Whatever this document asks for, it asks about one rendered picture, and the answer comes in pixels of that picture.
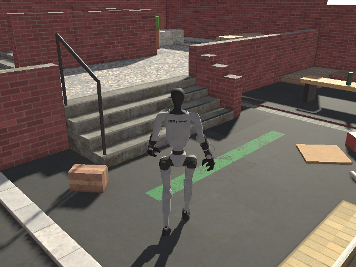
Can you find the robot left upper arm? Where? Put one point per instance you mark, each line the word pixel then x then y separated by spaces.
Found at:
pixel 157 126

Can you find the left robot forearm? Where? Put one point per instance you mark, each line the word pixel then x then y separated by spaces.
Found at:
pixel 151 144

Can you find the robot right foot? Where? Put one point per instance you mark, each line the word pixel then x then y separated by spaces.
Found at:
pixel 185 215

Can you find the robot right upper arm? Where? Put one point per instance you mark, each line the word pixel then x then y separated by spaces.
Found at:
pixel 198 126

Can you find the left robot shin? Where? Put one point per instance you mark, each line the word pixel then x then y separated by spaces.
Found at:
pixel 166 208

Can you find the robot right hand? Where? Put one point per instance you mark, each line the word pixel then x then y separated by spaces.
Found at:
pixel 210 163

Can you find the right robot forearm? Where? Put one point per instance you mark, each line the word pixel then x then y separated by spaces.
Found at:
pixel 206 149

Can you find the robot left hand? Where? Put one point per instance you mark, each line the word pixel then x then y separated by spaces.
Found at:
pixel 152 154

